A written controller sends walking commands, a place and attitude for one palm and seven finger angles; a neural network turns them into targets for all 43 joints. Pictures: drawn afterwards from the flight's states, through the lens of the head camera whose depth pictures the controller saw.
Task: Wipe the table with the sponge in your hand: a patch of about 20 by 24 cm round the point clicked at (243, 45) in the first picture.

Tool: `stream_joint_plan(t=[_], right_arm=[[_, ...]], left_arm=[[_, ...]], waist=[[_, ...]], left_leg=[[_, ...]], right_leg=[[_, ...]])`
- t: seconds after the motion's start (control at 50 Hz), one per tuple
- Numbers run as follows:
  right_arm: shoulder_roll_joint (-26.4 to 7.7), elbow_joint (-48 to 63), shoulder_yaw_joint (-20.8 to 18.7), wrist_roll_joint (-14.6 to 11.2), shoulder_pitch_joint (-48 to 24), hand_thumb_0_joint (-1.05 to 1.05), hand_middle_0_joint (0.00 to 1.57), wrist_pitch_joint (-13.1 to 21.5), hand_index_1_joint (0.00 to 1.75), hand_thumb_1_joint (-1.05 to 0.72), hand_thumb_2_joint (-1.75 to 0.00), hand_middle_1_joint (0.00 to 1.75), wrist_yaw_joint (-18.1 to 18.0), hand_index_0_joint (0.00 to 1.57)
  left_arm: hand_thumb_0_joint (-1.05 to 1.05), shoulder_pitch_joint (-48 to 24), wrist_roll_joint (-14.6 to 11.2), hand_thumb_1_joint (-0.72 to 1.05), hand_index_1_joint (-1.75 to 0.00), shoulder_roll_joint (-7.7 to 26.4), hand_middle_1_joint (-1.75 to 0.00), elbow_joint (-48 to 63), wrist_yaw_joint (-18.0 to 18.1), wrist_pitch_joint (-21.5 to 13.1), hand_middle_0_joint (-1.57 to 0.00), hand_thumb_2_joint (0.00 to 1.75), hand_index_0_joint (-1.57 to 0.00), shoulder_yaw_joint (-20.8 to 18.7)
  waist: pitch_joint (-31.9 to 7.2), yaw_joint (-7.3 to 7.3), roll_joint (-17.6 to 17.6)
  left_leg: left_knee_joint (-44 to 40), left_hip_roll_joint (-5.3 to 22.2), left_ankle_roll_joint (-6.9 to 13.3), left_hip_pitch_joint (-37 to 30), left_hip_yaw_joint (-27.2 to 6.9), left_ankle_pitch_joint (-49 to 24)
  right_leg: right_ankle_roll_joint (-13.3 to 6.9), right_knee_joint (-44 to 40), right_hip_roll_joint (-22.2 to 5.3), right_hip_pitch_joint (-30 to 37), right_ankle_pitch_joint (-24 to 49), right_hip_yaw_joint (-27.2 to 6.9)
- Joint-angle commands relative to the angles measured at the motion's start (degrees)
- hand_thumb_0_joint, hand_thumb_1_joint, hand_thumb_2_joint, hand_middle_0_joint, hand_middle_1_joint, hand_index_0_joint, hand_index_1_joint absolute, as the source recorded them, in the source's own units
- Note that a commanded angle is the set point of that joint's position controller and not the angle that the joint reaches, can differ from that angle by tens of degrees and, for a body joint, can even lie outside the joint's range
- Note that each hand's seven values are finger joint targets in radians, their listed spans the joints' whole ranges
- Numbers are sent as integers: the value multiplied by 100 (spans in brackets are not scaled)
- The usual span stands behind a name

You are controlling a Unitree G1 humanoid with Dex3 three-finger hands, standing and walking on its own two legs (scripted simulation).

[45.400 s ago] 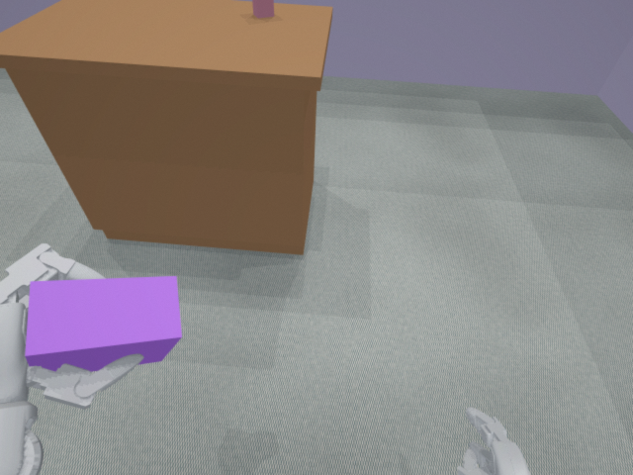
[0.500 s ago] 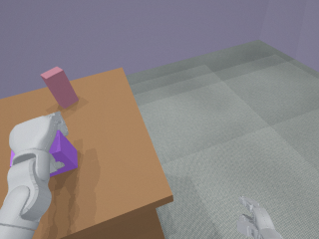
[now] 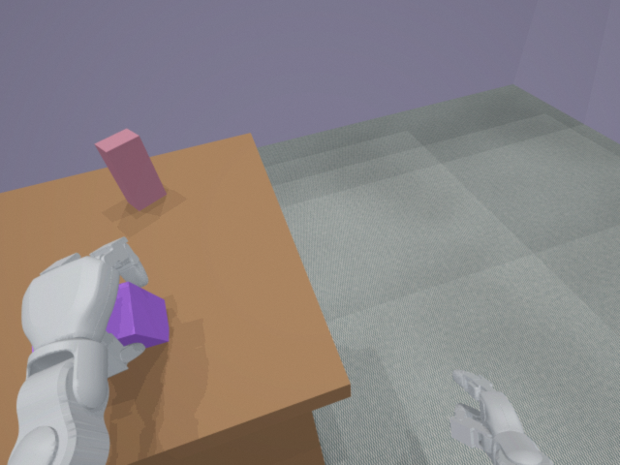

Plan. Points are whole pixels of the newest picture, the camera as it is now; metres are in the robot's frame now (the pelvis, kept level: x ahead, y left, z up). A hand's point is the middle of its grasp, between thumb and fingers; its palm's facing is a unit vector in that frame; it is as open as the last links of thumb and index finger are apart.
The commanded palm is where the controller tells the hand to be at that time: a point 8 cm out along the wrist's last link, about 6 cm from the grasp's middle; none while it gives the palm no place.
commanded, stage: wipe back along the middle lane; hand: left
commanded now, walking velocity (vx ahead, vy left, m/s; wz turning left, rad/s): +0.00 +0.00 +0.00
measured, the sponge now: (115, 328) +0.24 +0.29 +0.08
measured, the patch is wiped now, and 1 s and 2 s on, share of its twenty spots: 0.55 0.60 0.75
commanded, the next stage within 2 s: slide across to the third lane in 0.12 s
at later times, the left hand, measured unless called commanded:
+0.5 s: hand (121, 324) +0.21 +0.23 +0.14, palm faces +0.26 -0.15 -0.95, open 9.8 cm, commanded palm +0.17 +0.20 +0.18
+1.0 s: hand (177, 310) +0.23 +0.18 +0.15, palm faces +0.21 -0.17 -0.96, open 9.8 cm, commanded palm +0.20 +0.17 +0.20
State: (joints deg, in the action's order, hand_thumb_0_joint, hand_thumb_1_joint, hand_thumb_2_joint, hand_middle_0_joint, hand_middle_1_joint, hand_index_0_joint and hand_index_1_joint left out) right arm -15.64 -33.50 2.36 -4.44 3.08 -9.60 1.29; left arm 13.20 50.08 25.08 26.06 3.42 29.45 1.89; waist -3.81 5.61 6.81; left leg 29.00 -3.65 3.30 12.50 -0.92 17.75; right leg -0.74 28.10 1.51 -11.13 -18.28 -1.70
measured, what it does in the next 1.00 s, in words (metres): stands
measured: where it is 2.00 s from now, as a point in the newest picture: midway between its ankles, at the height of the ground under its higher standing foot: outside the picture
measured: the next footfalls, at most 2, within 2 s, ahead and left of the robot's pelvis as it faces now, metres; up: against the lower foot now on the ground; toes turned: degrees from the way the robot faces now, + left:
none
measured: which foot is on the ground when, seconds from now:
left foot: down 0.00-1.00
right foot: down 0.00-1.00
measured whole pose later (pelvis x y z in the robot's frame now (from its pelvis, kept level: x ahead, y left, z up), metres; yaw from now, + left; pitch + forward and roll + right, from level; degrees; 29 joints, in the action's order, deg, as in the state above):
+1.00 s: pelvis -0.03 -0.04 +0.00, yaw +0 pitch -3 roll +1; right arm -14.9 -35.7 3.6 -4.5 -0.1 -8.5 -0.2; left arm -0.6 51.6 22.9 18.3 -0.3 34.5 13.1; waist -2.1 6.3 7.0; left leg 26.1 -2.0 0.5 9.1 -2.0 14.1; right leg -3.5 27.9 3.1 -8.9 -16.0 -0.6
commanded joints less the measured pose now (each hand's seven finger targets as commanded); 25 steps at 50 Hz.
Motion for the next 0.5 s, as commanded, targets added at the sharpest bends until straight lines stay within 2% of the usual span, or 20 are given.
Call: stream_joint_plan(t=[0.0,0.06,0.08,0.1,0.12,0.14,0.16,0.18,0.24,0.3,0.32,0.34,0.38,0.4,0.44,0.46,0.48], right_arm=[[-496,1061,-201,-12,-1185,0,20,263,30,-90,-90,30,4,20],[-492,1047,-209,-9,-1205,0,20,236,30,-90,-90,30,17,20],[-491,1092,-209,-5,-1245,0,20,230,30,-90,-90,30,19,20],[-486,1080,-196,-9,-1211,0,20,225,30,-90,-90,30,16,20],[-490,1046,-198,-7,-1205,0,20,223,30,-90,-90,30,4,20],[-490,1042,-186,-9,-1226,0,20,205,30,-90,-90,30,-7,20],[-501,1019,-179,2,-1212,0,20,200,30,-90,-90,30,-27,20],[-520,1018,-182,4,-1242,0,20,193,30,-90,-90,30,-45,20],[-494,1026,-172,-4,-1272,0,20,194,30,-90,-90,30,-76,20],[-480,1058,-188,3,-1296,0,20,245,30,-90,-90,30,-89,20],[-466,1056,-184,3,-1297,0,20,254,30,-90,-90,30,-88,20],[-486,1015,-187,7,-1305,0,20,255,30,-90,-90,30,-92,20],[-460,1078,-200,8,-1358,0,20,281,30,-90,-90,30,-82,20],[-448,1093,-188,-6,-1367,0,20,306,30,-90,-90,30,-84,20],[-453,1068,-193,3,-1379,0,20,343,30,-90,-90,30,-93,20],[-462,1030,-193,5,-1363,0,20,336,30,-90,-90,30,-112,20],[-479,1030,-181,9,-1392,0,20,343,30,-90,-90,30,-136,20]], left_arm=[[0,434,-390,10,-160,68,-160,469,-294,50,-120,130,-120,522],[0,687,-409,10,-160,75,-160,514,-264,44,-120,130,-120,529],[0,786,-406,10,-160,114,-160,636,-248,69,-120,130,-120,466],[0,680,-403,10,-160,144,-160,619,-222,76,-120,130,-120,455],[0,781,-412,10,-160,212,-160,510,-202,78,-120,130,-120,351],[0,764,-422,10,-160,194,-160,509,-196,92,-120,130,-120,372],[0,639,-405,10,-160,256,-160,461,-193,107,-120,130,-120,333],[0,646,-378,10,-160,434,-160,522,-162,128,-120,130,-120,125],[0,406,-388,10,-160,240,-160,571,-166,175,-120,130,-120,359],[0,124,-376,10,-160,225,-160,777,-168,227,-120,130,-120,441],[0,200,-403,10,-160,183,-160,708,-181,237,-120,130,-120,500],[0,34,-374,10,-160,165,-160,714,-205,241,-120,130,-120,562],[0,-46,-361,10,-160,129,-160,928,-244,256,-120,130,-120,649],[0,-224,-374,10,-160,26,-160,938,-258,243,-120,130,-120,797],[0,-349,-383,10,-160,15,-160,868,-269,229,-120,130,-120,831],[0,-411,-367,10,-160,114,-160,761,-268,244,-120,130,-120,744],[0,-662,-316,10,-160,151,-160,809,-274,257,-120,130,-120,746]], waist=[[-460,-3,-752],[-399,18,-860],[-498,68,-767],[-440,24,-854],[-407,44,-940],[-353,27,-907],[-309,8,-1006],[-366,44,-894],[-294,-11,-847],[-481,-8,-645],[-416,0,-739],[-436,-51,-708],[-536,-17,-614],[-450,-68,-695],[-435,-65,-815],[-384,-59,-853],[-361,-74,-785]], left_leg=[[-373,440,-166,-204,-273,-2317],[-387,447,-147,-171,-271,-2231],[-405,435,-138,-184,-266,-2198],[-375,428,-131,-124,-245,-2162],[-366,421,-125,-106,-232,-2153],[-374,415,-120,-94,-218,-2112],[-362,393,-109,-66,-211,-2051],[-393,392,-125,-65,-218,-1970],[-389,387,-101,-85,-199,-1939],[-359,372,-72,-196,-214,-2030],[-362,370,-62,-183,-221,-2032],[-353,364,-60,-217,-211,-2034],[-391,364,-50,-285,-228,-2053],[-386,368,-41,-267,-235,-1992],[-405,353,-20,-257,-240,-1918],[-438,357,-25,-241,-231,-1826],[-481,350,-37,-251,-227,-1747]], right_leg=[[-254,-92,80,334,2063,185],[-248,-111,81,362,2058,173],[-266,-99,97,423,2049,91],[-261,-94,80,422,2069,123],[-259,-98,76,445,2139,106],[-254,-116,66,433,2147,95],[-255,-134,65,417,2178,48],[-283,-137,90,446,2089,-52],[-253,-173,51,395,2020,39],[-269,-163,55,454,2075,6],[-259,-178,51,457,2091,29],[-262,-194,53,441,2142,-11],[-274,-190,70,475,2086,-31],[-258,-204,59,421,2001,25],[-245,-232,52,439,1993,20],[-239,-261,52,424,1905,9],[-263,-281,80,389,1791,-61]])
